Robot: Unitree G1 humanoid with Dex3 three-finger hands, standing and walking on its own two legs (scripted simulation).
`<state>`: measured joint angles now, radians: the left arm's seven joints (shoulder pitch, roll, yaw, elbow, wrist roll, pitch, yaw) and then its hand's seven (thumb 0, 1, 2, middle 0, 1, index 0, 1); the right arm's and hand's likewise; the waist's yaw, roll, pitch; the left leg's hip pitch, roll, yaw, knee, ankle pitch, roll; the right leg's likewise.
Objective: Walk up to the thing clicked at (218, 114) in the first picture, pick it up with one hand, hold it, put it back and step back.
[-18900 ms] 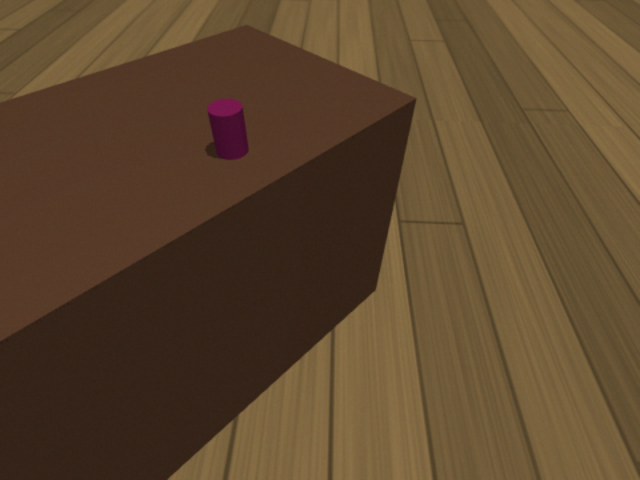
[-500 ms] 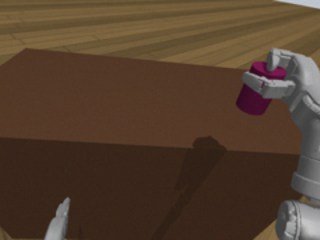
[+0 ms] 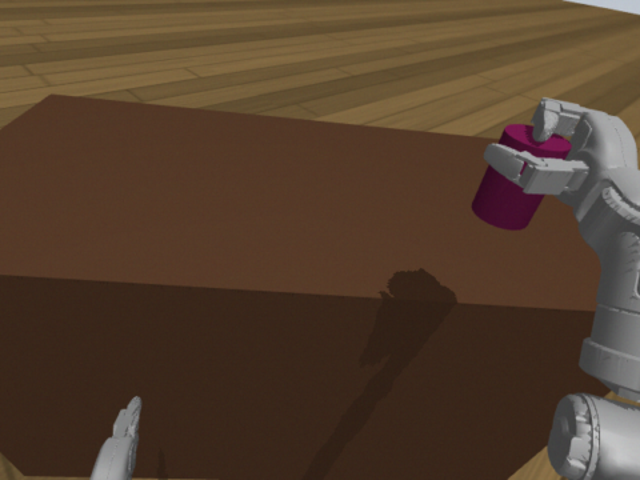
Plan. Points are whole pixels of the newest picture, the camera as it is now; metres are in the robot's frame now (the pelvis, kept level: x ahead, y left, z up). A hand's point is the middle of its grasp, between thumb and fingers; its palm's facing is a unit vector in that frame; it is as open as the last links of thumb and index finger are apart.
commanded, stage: crouch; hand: right
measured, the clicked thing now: (517, 178) +0.35 -0.17 +0.28
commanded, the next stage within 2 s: lower in 1.40 s
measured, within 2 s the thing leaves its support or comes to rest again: neither
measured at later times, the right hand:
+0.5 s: hand (477, 181) +0.41 -0.17 +0.24, palm faces +0.14 +0.99 +0.00, open 5.4 cm
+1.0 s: hand (463, 182) +0.47 -0.18 +0.21, palm faces +0.17 +0.99 -0.03, open 5.4 cm
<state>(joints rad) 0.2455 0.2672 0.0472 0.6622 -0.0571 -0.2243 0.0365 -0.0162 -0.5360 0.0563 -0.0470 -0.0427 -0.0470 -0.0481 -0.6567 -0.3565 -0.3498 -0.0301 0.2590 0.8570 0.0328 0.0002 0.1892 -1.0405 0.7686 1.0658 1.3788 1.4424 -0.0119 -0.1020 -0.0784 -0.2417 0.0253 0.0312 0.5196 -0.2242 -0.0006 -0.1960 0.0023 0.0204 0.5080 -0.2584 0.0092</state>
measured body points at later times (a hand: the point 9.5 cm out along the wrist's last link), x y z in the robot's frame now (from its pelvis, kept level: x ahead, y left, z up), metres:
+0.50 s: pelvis -0.01 +0.00 +0.00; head -0.02 +0.03 +0.45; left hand +0.14 +0.26 -0.08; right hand +0.40 -0.22 +0.24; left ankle +0.04 +0.12 -0.74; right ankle +0.01 -0.13 -0.74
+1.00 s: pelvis +0.01 +0.00 +0.00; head +0.03 +0.02 +0.45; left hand +0.14 +0.26 -0.09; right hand +0.46 -0.23 +0.21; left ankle +0.04 +0.12 -0.74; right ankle +0.01 -0.13 -0.74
